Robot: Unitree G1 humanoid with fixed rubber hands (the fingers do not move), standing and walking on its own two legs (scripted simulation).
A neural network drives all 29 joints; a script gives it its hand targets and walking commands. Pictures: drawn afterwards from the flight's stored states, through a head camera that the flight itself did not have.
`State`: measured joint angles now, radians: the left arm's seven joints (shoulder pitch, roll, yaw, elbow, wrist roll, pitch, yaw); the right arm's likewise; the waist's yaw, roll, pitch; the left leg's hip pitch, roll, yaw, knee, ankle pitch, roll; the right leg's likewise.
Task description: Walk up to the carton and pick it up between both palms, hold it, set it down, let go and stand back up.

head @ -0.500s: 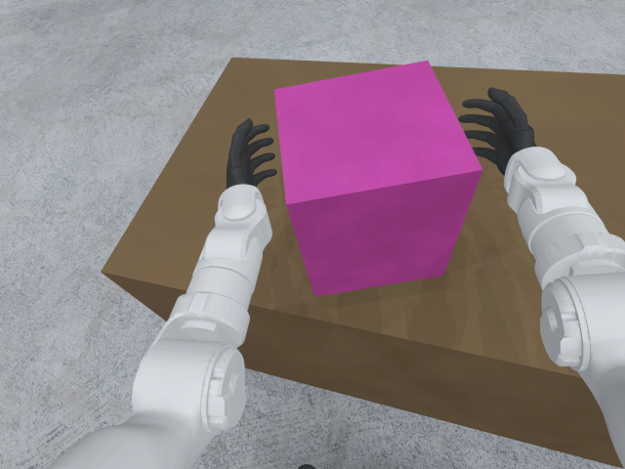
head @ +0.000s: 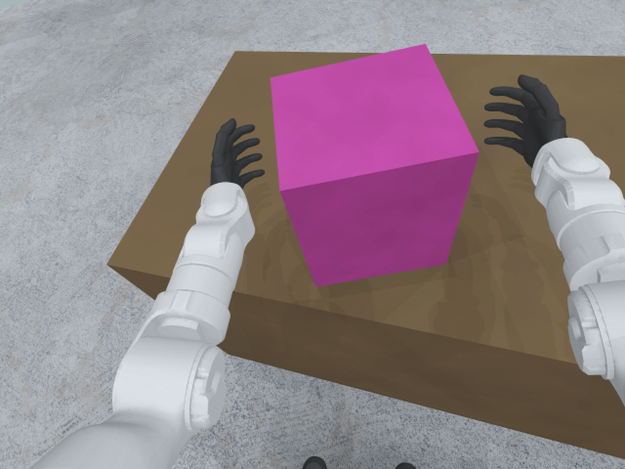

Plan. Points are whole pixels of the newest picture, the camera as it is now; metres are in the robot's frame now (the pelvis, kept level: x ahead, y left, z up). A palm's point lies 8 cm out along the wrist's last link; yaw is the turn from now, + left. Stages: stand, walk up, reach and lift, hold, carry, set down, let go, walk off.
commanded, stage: set down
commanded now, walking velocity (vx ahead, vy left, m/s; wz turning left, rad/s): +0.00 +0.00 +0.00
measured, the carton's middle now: (364, 178) +0.51 +0.04 +0.02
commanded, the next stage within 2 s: none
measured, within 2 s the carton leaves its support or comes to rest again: neither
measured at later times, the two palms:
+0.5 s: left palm (217, 196) +0.41 +0.21 +0.11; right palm (565, 155) +0.49 -0.19 +0.10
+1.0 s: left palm (216, 214) +0.38 +0.20 +0.11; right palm (597, 196) +0.44 -0.22 +0.09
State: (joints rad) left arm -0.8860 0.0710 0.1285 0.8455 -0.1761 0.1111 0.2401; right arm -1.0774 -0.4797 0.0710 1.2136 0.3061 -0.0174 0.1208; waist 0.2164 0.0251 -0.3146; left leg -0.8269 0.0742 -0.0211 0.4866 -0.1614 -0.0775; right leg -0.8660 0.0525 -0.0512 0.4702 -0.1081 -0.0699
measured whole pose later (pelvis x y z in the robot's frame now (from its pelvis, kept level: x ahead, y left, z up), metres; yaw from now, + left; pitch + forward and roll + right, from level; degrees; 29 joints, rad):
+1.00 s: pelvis -0.01 +0.01 +0.01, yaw +1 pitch +19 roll +0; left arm -0.58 0.02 0.11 0.40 -0.10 0.32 0.24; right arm -0.75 -0.53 0.02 0.98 0.33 0.00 0.25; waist 0.11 0.02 -0.21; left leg -0.62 0.05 -0.03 0.43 -0.15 -0.06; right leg -0.64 0.03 -0.06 0.40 -0.09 -0.05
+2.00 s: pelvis +0.01 +0.03 +0.02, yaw -2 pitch +6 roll +0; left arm -0.15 -0.03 0.01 0.33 -0.01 0.15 0.26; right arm -0.26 -0.47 0.05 0.88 0.38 -0.23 0.28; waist 0.05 0.00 -0.09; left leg -0.35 0.05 0.04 0.49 -0.24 -0.03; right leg -0.40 0.03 0.01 0.47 -0.17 -0.03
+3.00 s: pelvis +0.02 +0.04 +0.02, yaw -2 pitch -2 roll +0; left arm 0.15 0.06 -0.01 0.37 -0.02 0.06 0.19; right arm 0.09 -0.33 -0.02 0.75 0.25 -0.26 0.18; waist 0.04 0.00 0.03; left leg -0.18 0.05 0.02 0.51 -0.29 -0.03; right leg -0.22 0.03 0.00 0.48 -0.22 -0.02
